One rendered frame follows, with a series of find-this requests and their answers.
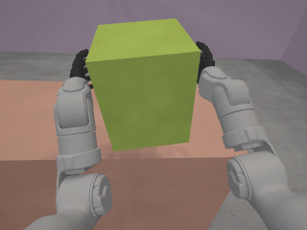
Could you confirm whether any carton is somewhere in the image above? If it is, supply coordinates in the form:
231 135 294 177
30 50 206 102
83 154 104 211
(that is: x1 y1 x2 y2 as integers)
85 18 201 151

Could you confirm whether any left robot upper arm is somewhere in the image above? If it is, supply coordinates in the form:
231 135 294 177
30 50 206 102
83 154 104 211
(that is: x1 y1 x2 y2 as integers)
24 172 113 230

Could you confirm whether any right robot hand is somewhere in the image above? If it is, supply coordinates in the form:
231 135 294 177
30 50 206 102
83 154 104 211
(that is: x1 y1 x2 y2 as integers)
196 41 215 84

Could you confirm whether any right robot upper arm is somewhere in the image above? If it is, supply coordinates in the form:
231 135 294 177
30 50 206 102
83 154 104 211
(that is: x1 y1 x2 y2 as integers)
226 150 307 230

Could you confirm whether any right robot forearm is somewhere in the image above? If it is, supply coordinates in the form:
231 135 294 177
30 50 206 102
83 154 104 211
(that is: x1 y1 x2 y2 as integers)
199 66 289 187

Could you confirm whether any pedestal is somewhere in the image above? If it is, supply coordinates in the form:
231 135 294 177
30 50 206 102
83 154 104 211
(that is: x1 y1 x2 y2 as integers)
0 80 248 230

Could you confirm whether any left robot forearm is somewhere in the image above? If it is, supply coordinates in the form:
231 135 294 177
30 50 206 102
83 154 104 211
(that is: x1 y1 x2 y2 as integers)
54 77 102 210

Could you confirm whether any left robot hand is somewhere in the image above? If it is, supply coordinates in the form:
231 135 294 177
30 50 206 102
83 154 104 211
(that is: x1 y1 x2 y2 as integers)
69 49 93 89

